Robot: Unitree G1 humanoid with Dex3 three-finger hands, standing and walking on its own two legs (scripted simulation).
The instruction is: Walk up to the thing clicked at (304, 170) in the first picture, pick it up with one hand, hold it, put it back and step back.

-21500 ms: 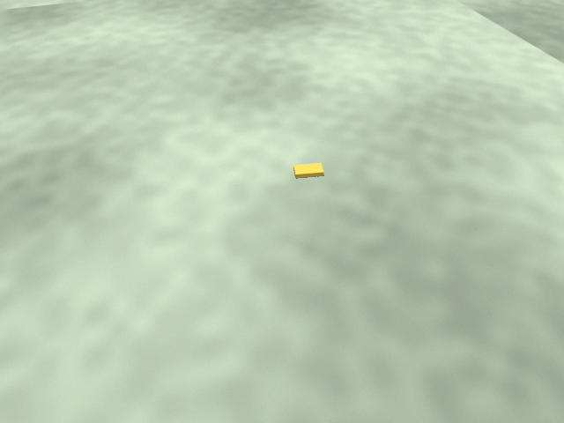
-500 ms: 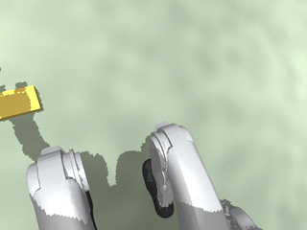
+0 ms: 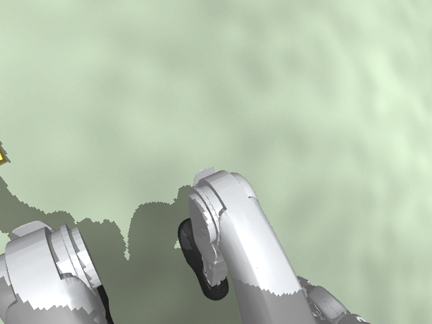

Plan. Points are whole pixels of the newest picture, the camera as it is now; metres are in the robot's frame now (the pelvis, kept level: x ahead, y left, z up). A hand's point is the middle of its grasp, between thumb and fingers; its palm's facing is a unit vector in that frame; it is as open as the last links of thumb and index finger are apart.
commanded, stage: rest palm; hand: left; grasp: from above
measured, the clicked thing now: out of the picture +0.45 +0.33 -0.29
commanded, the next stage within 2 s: close in 0.82 s
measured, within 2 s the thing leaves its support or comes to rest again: neither
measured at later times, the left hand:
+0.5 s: hand out of the picture +0.44 +0.32 -0.25, palm faces -0.42 -0.16 -0.89, open 14.4 cm
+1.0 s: hand out of the picture +0.43 +0.31 -0.26, palm faces -0.42 -0.15 -0.89, open 14.1 cm
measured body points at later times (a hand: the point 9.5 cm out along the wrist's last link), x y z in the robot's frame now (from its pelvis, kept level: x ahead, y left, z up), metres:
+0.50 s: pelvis +0.00 +0.00 +0.00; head +0.27 +0.13 +0.33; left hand +0.46 +0.33 -0.20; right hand +0.06 -0.25 -0.06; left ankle +0.07 +0.13 -0.27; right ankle +0.11 -0.12 -0.27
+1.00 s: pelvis +0.00 +0.01 +0.00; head +0.27 +0.14 +0.33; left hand +0.45 +0.32 -0.21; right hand +0.06 -0.24 -0.05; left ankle +0.07 +0.13 -0.27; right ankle +0.11 -0.12 -0.27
